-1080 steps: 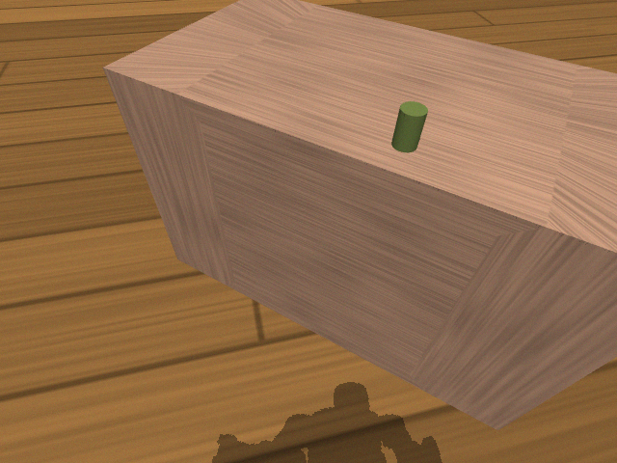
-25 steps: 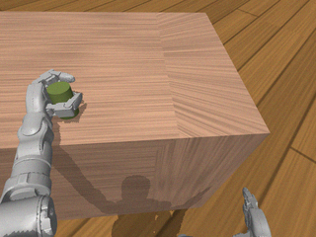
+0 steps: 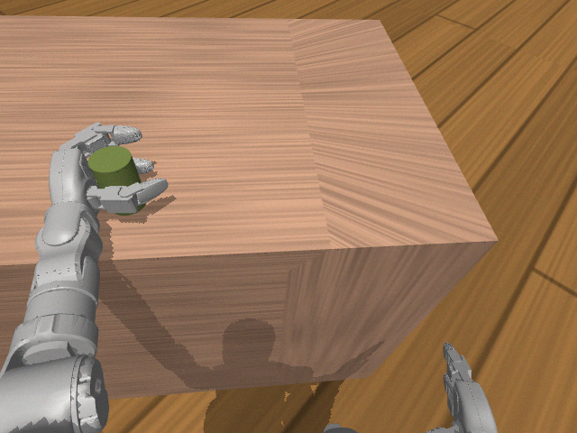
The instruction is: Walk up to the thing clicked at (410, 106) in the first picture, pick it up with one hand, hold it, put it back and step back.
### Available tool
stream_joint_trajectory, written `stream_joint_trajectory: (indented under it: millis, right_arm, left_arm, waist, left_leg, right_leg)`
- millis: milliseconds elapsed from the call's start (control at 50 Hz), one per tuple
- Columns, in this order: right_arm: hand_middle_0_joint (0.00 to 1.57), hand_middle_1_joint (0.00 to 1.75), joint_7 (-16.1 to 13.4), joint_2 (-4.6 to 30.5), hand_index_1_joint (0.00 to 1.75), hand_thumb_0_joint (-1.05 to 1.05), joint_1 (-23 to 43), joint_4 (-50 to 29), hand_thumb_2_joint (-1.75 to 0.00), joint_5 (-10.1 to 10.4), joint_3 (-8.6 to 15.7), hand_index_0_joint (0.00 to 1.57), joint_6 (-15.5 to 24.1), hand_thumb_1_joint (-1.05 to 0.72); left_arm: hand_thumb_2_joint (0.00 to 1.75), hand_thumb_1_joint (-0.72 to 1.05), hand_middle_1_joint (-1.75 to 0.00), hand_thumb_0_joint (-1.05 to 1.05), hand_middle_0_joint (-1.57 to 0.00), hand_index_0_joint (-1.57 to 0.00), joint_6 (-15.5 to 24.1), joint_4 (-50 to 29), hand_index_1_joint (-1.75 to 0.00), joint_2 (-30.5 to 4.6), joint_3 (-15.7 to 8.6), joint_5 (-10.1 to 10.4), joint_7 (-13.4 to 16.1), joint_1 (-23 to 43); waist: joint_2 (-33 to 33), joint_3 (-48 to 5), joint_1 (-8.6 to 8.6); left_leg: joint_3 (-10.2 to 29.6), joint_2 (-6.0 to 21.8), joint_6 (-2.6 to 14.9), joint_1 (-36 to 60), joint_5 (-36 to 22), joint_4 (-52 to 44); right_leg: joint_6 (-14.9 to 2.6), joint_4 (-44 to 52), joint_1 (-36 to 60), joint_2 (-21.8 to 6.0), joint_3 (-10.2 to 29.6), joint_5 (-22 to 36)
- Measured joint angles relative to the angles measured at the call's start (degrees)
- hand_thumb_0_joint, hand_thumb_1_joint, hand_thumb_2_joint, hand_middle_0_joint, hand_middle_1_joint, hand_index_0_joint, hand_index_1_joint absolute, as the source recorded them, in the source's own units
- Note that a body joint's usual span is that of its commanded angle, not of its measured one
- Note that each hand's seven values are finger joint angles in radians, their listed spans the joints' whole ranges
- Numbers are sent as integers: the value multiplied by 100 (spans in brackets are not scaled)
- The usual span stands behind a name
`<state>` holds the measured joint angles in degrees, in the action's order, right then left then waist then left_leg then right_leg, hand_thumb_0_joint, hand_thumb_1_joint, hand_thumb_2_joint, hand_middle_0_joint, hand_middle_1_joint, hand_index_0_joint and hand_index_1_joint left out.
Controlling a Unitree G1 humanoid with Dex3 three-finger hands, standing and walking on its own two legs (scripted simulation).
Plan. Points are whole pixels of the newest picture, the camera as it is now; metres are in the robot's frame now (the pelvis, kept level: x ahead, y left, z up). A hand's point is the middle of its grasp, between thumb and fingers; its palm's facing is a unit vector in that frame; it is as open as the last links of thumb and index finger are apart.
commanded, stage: open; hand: left
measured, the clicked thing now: (119, 182) +0.44 +0.21 +0.11
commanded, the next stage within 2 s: withdraw in 0.12 s
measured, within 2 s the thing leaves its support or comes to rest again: neither
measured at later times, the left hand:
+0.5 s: hand (95, 151) +0.45 +0.22 +0.15, palm faces +0.19 -0.98 +0.01, open 15.1 cm
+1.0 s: hand out of the picture +0.46 +0.30 +0.24, palm faces +0.32 -0.92 -0.23, open 17.4 cm
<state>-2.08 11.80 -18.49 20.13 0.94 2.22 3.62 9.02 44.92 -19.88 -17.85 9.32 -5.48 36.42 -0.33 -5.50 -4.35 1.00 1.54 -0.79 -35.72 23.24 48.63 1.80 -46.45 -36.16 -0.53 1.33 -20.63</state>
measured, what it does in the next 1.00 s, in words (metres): stands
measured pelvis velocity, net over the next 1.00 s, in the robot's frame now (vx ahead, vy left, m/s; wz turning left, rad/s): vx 0.01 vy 0.00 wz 0.00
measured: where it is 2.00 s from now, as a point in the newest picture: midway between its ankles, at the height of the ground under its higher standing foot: outside the picture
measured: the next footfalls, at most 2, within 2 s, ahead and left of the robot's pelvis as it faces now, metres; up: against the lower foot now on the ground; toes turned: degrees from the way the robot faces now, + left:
none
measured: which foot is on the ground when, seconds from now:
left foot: down 0.00-1.00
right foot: down 0.00-1.00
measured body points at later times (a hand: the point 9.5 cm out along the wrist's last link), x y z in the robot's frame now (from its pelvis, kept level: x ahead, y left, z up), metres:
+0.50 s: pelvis +0.00 +0.00 +0.00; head +0.04 +0.01 +0.45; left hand +0.43 +0.28 +0.16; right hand +0.15 -0.27 -0.04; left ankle +0.01 +0.13 -0.70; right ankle +0.02 -0.14 -0.70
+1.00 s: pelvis +0.01 +0.00 +0.02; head +0.04 -0.01 +0.47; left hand +0.43 +0.35 +0.26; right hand +0.15 -0.25 -0.06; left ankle +0.01 +0.13 -0.70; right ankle +0.02 -0.14 -0.70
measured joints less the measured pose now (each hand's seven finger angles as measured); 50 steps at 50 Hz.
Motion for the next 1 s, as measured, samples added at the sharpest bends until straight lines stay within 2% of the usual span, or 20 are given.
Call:
stream_joint_trajectory:
  millis: [300,440,520,600,680,760,800,880,1000]
  right_arm:
    - [5,5,-19,13,5,-1,10,-53,-5,1,-1,6,-33,50]
    - [6,5,-82,96,5,-1,-84,-344,-5,50,49,6,-41,51]
    - [6,5,-114,136,5,-1,-75,-287,-5,95,74,6,3,52]
    - [5,5,-154,161,5,-1,-25,-21,-5,145,112,6,89,52]
    - [5,5,-187,168,5,-1,31,307,-5,193,46,5,161,53]
    - [5,5,-189,139,5,-1,59,482,-5,204,-79,5,224,54]
    - [5,5,-141,122,5,-1,59,469,-5,163,-100,5,261,54]
    - [5,6,-19,114,5,-1,71,550,-5,126,-65,6,290,53]
    - [6,6,62,181,5,-1,-17,573,-6,140,20,6,183,52]
  left_arm:
    - [38,-31,-47,-1,-53,-53,20,166,-47,-90,-57,-36,21,131]
    - [29,-34,-33,-1,-35,-35,-115,35,-33,-277,-238,-88,18,121]
    - [25,-36,-28,-1,-28,-28,-326,-8,-27,-535,-373,-95,-49,304]
    - [21,-38,-22,-1,-21,-22,-654,178,-21,-937,-484,-67,-187,702]
    - [18,-40,-18,-1,-18,-19,-1029,531,-17,-1297,-413,-73,-453,1195]
    - [16,-41,-17,-1,-16,-17,-1371,857,-15,-1483,-283,-82,-731,1525]
    - [14,-42,-15,-1,-15,-16,-1396,771,-14,-1536,-147,-363,-708,1520]
    - [10,-49,-12,-1,-12,-13,-1293,795,-11,-1637,-62,-668,-555,1458]
    - [5,-56,-9,-1,-10,-10,-1086,455,-8,-1767,-543,-896,-306,1064]
  waist:
    - [17,18,-37]
    - [35,15,-88]
    - [40,-13,-87]
    - [0,-70,-58]
    - [-47,-138,2]
    - [-106,-183,65]
    - [-148,-148,89]
    - [-206,-28,119]
    - [-226,121,158]
  left_leg:
    - [4,9,-12,-60,-26,23]
    - [0,21,-17,100,-34,-57]
    - [11,34,-22,251,-47,-146]
    - [27,41,-22,382,-71,-246]
    - [44,25,-4,473,-116,-370]
    - [32,-1,10,569,-180,-532]
    - [11,-8,12,651,-213,-622]
    - [-34,-25,27,783,-279,-783]
    - [-63,-17,27,954,-345,-982]
  right_leg:
    - [-14,-41,-70,11,-3,18]
    - [-15,49,92,20,-2,33]
    - [-21,164,258,30,-16,59]
    - [-23,300,413,35,-37,96]
    - [-13,445,524,17,-58,142]
    - [-1,601,621,-11,-50,200]
    - [9,686,695,-19,-31,235]
    - [27,813,799,-39,9,291]
    - [29,1002,955,-34,32,359]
